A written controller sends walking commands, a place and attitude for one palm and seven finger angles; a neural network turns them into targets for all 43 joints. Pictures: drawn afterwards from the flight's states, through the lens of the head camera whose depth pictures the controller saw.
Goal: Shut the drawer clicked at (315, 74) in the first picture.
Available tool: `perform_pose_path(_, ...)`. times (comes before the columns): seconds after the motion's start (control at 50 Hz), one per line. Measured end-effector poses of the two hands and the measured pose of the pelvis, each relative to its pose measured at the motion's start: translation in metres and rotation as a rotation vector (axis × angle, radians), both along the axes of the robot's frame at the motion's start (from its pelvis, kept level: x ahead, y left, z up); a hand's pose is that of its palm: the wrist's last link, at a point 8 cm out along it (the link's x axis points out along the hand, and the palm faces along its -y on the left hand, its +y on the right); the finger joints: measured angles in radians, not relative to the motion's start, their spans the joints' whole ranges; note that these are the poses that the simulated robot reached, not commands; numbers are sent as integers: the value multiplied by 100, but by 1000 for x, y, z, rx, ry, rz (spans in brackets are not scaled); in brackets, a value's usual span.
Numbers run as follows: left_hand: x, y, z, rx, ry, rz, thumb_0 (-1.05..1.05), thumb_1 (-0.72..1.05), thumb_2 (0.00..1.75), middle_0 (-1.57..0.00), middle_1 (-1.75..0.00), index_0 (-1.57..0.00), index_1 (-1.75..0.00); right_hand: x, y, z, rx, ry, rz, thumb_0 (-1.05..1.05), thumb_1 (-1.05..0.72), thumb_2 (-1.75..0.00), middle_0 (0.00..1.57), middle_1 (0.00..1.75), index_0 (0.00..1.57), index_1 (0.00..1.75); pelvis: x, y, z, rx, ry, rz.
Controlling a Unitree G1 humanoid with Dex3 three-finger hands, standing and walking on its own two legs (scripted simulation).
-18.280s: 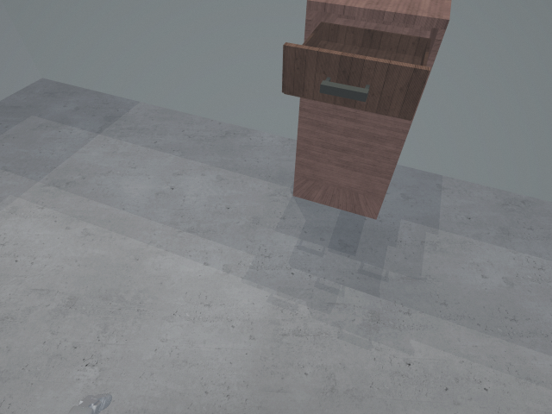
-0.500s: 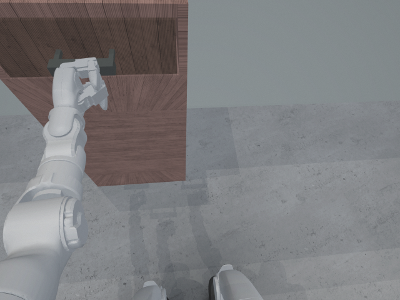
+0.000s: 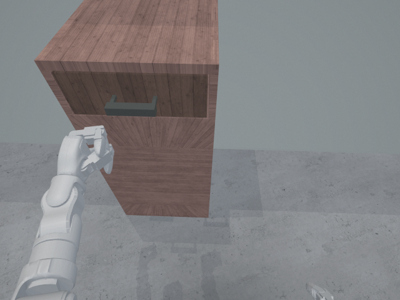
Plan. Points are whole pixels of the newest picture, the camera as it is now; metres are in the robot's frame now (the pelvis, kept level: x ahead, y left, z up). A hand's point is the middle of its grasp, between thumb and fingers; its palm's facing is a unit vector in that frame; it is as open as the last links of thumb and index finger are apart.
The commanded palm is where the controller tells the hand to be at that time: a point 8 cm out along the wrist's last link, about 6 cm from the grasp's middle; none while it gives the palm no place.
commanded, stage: draw the hand back to the body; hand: left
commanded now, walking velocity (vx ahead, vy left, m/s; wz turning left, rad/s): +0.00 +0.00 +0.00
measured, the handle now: (132, 104) +0.57 +0.18 +0.05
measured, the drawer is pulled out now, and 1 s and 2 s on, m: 0.00 0.00 0.00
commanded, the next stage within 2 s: step back with the hand held close in 1.00 s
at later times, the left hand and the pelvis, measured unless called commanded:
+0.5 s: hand (49, 201) +0.25 +0.23 +0.14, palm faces +0.29 -0.91 -0.29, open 3.3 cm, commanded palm +0.20 +0.27 +0.16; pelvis -0.01 +0.01 +0.03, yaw +1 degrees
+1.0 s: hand out of the picture +0.16 +0.25 +0.18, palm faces +0.45 -0.80 -0.39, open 3.2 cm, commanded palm +0.12 +0.29 +0.20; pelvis -0.01 +0.00 +0.03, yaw +1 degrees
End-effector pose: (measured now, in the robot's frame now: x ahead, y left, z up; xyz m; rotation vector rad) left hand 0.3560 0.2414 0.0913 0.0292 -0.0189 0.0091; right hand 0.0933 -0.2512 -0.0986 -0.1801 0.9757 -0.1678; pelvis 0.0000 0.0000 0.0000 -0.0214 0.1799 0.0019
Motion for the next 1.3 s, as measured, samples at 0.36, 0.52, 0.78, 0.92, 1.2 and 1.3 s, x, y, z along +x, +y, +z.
perform_pose_path(0.36, -109, 18, 46, 211, -30, 194, 2, 89, 90, -140, -160, -140, -160, 72, 42, 42, 19, -262, 126, 1, -91, -90, 20, 30, 20, 30, -9, 9, 20, 14, -181, 9)
perform_pose_path(0.52, -145, 33, 70, 284, -67, 288, 2, 89, 90, -140, -160, -140, -159, 71, 54, 42, 34, -259, 165, 1, -91, -90, 21, 30, 20, 30, -7, 11, 25, 13, -229, 12)
perform_pose_path(0.78, -205, 42, 97, 391, -105, 358, 2, 89, 90, -140, -160, -140, -159, 73, 44, 43, 28, -276, 160, 1, -91, -90, 21, 30, 20, 30, -1, 8, 26, 9, -251, 7)
perform_pose_path(0.92, -235, 46, 114, 452, -146, 417, 2, 89, 90, -140, -160, -140, -159, 80, 41, 47, 16, -319, 170, 1, -91, -90, 20, 30, 20, 30, -3, 6, 25, 8, -261, 15)
perform_pose_path(1.2, -224, 39, 113, 444, -170, 387, 2, 89, 90, -140, -160, -140, -159, 69, 39, 47, 15, -311, 156, 1, -91, -90, 21, 30, 20, 30, -10, 1, 26, 5, -243, 4)
perform_pose_path(1.3, -215, 44, 115, 490, -172, 348, 2, 89, 90, -140, -160, -140, -159, 55, 29, 44, -8, -259, 99, 1, -91, -89, 21, 30, 20, 30, -17, 7, 27, 4, -204, -10)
